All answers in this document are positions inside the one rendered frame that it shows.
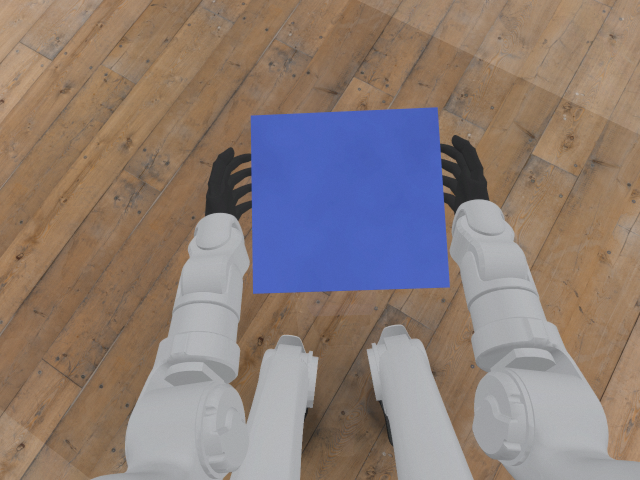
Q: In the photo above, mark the robot right hand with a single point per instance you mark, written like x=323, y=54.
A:
x=470, y=183

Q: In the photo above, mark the right robot foot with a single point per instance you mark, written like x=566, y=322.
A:
x=387, y=424

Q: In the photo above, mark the right robot forearm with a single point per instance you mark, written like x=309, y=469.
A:
x=510, y=327

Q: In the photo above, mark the left robot upper arm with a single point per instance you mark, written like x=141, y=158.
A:
x=188, y=432

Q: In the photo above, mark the carton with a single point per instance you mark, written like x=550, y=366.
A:
x=346, y=201

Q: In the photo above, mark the robot left hand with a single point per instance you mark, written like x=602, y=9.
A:
x=220, y=197

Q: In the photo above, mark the right robot upper arm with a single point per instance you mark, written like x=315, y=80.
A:
x=545, y=426

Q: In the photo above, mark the right robot thigh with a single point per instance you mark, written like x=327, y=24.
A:
x=424, y=441

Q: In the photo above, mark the left robot forearm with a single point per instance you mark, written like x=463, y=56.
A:
x=201, y=343

